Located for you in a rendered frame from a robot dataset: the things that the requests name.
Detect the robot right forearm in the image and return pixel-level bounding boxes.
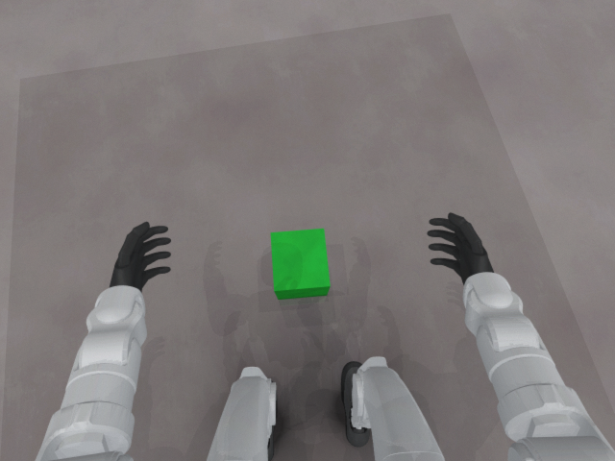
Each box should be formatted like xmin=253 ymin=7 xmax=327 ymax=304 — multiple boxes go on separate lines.
xmin=463 ymin=272 xmax=615 ymax=454

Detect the robot right hand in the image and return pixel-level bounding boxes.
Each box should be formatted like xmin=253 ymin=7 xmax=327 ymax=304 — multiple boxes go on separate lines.
xmin=427 ymin=212 xmax=494 ymax=285

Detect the robot thigh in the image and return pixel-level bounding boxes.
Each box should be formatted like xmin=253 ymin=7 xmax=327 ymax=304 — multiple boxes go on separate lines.
xmin=353 ymin=367 xmax=445 ymax=461
xmin=207 ymin=376 xmax=276 ymax=461

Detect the robot right upper arm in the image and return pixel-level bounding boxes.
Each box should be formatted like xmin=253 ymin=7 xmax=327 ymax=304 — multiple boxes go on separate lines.
xmin=508 ymin=436 xmax=615 ymax=461

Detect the left robot thigh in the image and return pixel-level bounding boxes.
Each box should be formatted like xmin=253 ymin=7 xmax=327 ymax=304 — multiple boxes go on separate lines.
xmin=207 ymin=376 xmax=276 ymax=461

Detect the carton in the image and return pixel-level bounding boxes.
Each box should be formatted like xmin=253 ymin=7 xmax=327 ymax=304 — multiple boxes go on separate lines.
xmin=271 ymin=229 xmax=331 ymax=300

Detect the robot left hand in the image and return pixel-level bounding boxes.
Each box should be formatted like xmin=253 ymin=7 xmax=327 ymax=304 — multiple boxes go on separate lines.
xmin=110 ymin=222 xmax=171 ymax=293

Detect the robot left forearm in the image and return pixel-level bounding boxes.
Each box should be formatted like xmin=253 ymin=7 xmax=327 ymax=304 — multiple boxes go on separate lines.
xmin=36 ymin=285 xmax=147 ymax=461

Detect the right robot thigh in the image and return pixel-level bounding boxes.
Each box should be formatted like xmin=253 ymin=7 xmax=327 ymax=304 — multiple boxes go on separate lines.
xmin=353 ymin=367 xmax=445 ymax=461

